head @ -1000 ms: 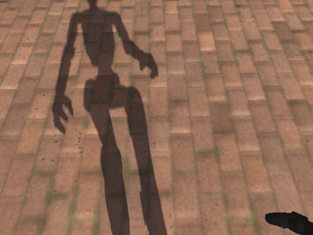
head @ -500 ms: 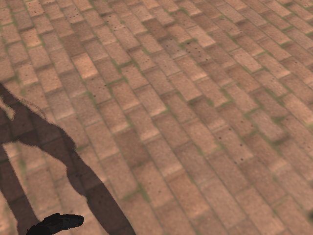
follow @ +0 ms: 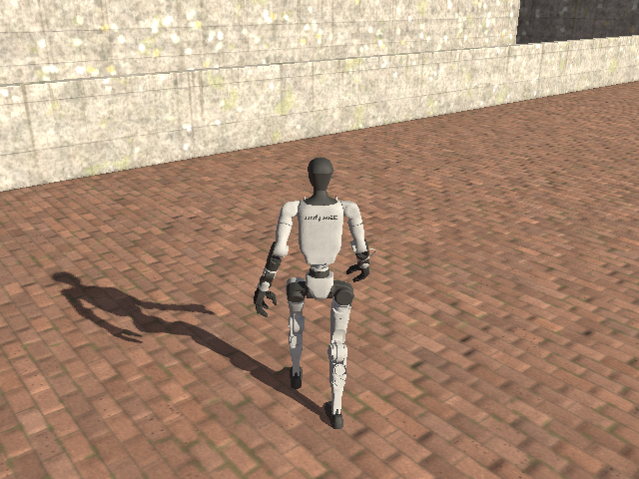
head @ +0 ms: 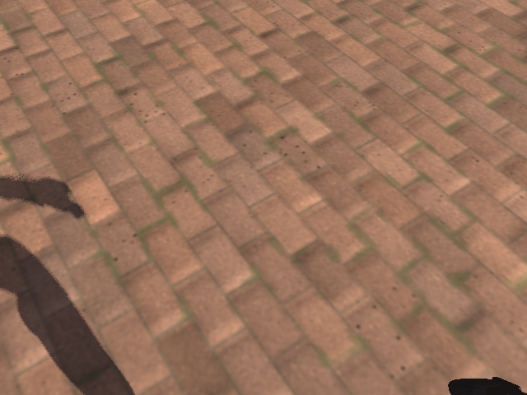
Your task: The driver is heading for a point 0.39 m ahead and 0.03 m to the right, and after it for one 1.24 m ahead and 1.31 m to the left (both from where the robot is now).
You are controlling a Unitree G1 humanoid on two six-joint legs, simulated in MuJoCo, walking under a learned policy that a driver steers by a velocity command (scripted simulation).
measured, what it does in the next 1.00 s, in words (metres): walks ahead, turning left: left foot, then right foot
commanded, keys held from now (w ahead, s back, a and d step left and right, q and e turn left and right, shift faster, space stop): w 0.32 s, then w+q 0.68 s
